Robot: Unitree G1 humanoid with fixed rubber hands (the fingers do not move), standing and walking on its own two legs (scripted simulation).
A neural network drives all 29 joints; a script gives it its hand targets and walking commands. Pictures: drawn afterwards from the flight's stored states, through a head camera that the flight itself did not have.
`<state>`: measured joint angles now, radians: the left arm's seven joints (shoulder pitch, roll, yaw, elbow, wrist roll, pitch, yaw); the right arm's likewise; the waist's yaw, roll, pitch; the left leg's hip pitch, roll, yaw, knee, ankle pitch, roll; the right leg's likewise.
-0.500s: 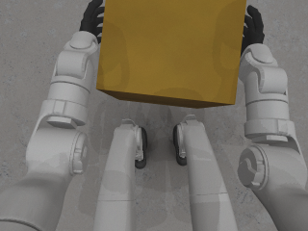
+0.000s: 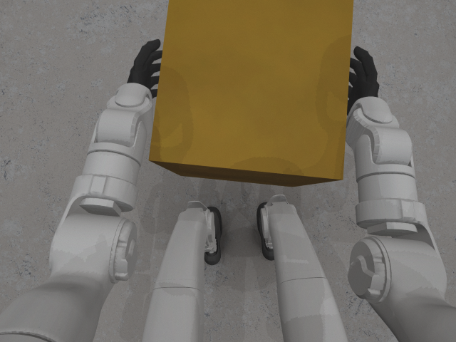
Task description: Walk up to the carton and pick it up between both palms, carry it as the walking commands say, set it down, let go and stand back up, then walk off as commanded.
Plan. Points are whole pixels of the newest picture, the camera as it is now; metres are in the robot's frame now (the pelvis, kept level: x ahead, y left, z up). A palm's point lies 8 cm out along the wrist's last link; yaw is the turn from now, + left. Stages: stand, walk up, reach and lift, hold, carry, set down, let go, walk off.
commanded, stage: reach and lift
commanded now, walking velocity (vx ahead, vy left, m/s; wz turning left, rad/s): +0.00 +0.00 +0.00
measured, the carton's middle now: (247, 96) +0.49 -0.04 -0.12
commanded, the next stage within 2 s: none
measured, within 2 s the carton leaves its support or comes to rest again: neither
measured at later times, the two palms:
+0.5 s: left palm (118, 76) +0.46 +0.13 +0.04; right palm (400, 92) +0.41 -0.21 +0.05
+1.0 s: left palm (68, 46) +0.45 +0.15 +0.12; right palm (447, 63) +0.40 -0.20 +0.13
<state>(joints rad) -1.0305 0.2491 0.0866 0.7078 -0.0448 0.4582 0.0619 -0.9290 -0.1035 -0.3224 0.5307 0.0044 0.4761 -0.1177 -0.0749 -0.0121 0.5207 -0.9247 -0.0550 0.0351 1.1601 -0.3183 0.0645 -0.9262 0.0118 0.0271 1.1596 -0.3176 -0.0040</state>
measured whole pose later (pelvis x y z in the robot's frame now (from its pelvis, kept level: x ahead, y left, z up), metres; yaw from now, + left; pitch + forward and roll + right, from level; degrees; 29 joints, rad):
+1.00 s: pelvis +0.13 +0.01 +0.11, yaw -2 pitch +2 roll +0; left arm -0.32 0.00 0.18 0.49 0.15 0.60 -0.04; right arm -0.26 0.08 -0.28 0.37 -0.19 0.60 0.01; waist -0.07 0.00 -0.12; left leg -0.31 -0.06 0.02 0.52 -0.25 0.06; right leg -0.31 0.01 0.06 0.51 -0.23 0.00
